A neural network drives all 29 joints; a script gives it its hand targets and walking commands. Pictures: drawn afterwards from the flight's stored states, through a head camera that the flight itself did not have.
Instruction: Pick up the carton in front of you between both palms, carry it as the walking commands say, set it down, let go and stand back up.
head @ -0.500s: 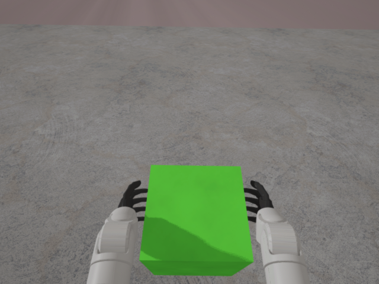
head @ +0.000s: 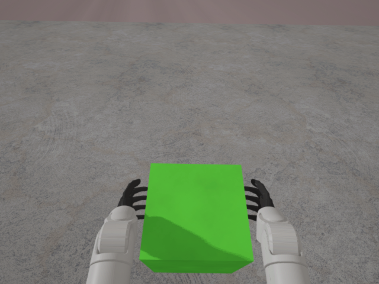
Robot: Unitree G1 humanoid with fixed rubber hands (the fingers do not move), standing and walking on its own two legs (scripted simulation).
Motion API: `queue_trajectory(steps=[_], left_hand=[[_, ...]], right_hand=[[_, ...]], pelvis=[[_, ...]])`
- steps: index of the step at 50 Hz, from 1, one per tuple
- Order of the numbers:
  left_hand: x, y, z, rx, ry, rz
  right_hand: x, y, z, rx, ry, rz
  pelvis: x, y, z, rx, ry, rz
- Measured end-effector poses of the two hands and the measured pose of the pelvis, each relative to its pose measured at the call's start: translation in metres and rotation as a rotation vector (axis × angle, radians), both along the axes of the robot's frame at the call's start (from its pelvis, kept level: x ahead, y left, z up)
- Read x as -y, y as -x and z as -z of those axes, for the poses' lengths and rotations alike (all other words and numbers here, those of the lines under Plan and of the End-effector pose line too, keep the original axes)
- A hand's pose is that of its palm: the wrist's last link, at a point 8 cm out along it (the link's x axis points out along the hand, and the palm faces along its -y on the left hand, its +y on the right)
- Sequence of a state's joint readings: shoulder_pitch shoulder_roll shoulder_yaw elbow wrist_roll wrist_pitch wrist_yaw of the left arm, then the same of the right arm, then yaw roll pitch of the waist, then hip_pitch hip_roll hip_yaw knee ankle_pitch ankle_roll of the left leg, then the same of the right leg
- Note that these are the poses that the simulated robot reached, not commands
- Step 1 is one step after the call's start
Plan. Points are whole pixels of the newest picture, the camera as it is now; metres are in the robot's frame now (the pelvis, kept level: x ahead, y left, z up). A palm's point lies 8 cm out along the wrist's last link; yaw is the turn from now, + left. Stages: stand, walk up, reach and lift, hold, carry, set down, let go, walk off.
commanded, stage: carry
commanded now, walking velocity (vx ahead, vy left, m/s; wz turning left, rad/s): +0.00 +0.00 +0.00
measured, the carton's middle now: (194, 222) +0.32 +0.00 -0.06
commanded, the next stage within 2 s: hold in 0.02 s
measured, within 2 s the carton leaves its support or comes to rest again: neither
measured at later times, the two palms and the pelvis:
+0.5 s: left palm (127, 215) +0.27 +0.14 +0.05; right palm (274, 221) +0.26 -0.16 +0.05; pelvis -0.02 +0.00 +0.00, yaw -2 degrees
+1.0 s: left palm (133, 204) +0.30 +0.13 +0.05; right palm (273, 210) +0.29 -0.16 +0.05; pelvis +0.01 +0.00 +0.01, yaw -3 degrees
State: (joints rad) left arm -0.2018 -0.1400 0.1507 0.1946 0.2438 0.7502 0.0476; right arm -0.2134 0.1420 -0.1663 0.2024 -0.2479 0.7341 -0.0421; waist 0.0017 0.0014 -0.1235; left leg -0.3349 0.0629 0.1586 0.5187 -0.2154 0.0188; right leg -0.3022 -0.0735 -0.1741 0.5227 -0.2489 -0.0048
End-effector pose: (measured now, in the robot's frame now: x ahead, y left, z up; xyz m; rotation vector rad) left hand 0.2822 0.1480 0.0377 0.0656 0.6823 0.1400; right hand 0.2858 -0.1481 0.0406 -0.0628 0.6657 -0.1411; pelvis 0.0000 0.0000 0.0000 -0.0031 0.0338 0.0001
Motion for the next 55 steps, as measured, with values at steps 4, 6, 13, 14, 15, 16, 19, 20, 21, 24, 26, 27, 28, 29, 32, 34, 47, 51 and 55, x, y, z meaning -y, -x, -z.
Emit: queue_trajectory(steps=[4,6,13,14,15,16,19,20,21,24,26,27,28,29,32,34,47,51,55], left_hand=[[0.0,0.005,-0.001,-0.003,0.01,0.003],[0.0,0.008,-0.002,-0.006,0.01,0.007],[0.001,0.016,-0.005,-0.001,0.011,0.014],[0.001,0.016,-0.005,0.0,0.011,0.016],[0.001,0.016,-0.006,0.001,0.012,0.018],[0.002,0.017,-0.007,0.003,0.013,0.021],[0.004,0.016,-0.008,0.006,0.017,0.029],[0.004,0.016,-0.009,0.007,0.019,0.031],[0.005,0.016,-0.009,0.008,0.02,0.034],[0.007,0.014,-0.011,0.011,0.025,0.04],[0.008,0.012,-0.012,0.012,0.027,0.044],[0.009,0.011,-0.012,0.013,0.028,0.045],[0.009,0.01,-0.012,0.013,0.028,0.047],[0.01,0.009,-0.013,0.013,0.028,0.048],[0.011,0.005,-0.013,0.012,0.028,0.05],[0.012,0.003,-0.013,0.011,0.027,0.05],[0.013,-0.012,-0.011,-0.003,0.018,0.045],[0.014,-0.016,-0.009,-0.008,0.02,0.043],[0.015,-0.025,-0.002,-0.025,0.029,0.032]], right_hand=[[0.001,0.005,-0.001,-0.003,0.0,-0.007],[0.001,0.008,-0.002,-0.007,-0.002,-0.011],[0.003,0.017,-0.006,-0.002,-0.001,-0.011],[0.003,0.018,-0.007,-0.001,-0.003,-0.009],[0.004,0.019,-0.007,0.0,-0.004,-0.006],[0.004,0.02,-0.007,0.002,-0.005,-0.004],[0.006,0.022,-0.008,0.005,-0.01,0.007],[0.007,0.023,-0.009,0.006,-0.012,0.011],[0.008,0.023,-0.009,0.007,-0.013,0.015],[0.01,0.024,-0.011,0.01,-0.016,0.026],[0.011,0.024,-0.011,0.012,-0.017,0.033],[0.012,0.023,-0.012,0.012,-0.018,0.036],[0.012,0.023,-0.012,0.012,-0.018,0.038],[0.013,0.022,-0.013,0.013,-0.019,0.041],[0.014,0.02,-0.013,0.012,-0.02,0.047],[0.014,0.018,-0.014,0.011,-0.02,0.049],[0.015,0.002,-0.012,-0.003,-0.016,0.044],[0.016,-0.003,-0.01,-0.008,-0.017,0.047],[0.016,-0.012,-0.004,-0.024,-0.024,0.063]], pelvis=[[0.0,0.003,-0.004,0.063,-0.002,-0.008],[0.001,0.004,-0.007,0.094,-0.002,-0.004],[0.001,0.011,-0.008,0.159,-0.001,0.003],[0.0,0.012,-0.008,0.165,0.0,0.007],[0.0,0.013,-0.008,0.17,0.0,0.009],[0.0,0.014,-0.007,0.174,0.001,0.011],[0.0,0.016,-0.006,0.183,0.002,0.02],[-0.001,0.017,-0.006,0.185,0.002,0.022],[-0.001,0.017,-0.006,0.186,0.002,0.025],[-0.001,0.017,-0.005,0.189,0.003,0.033],[-0.001,0.017,-0.005,0.189,0.003,0.037],[-0.001,0.017,-0.004,0.189,0.003,0.039],[-0.001,0.016,-0.004,0.189,0.003,0.041],[-0.001,0.016,-0.004,0.188,0.003,0.042],[-0.001,0.013,-0.004,0.185,0.003,0.045],[-0.001,0.012,-0.004,0.183,0.003,0.046],[0.001,-0.005,-0.007,0.159,0.001,0.044],[0.002,-0.008,-0.007,0.156,0.0,0.044],[0.003,-0.008,-0.005,0.148,0.0,0.044]])
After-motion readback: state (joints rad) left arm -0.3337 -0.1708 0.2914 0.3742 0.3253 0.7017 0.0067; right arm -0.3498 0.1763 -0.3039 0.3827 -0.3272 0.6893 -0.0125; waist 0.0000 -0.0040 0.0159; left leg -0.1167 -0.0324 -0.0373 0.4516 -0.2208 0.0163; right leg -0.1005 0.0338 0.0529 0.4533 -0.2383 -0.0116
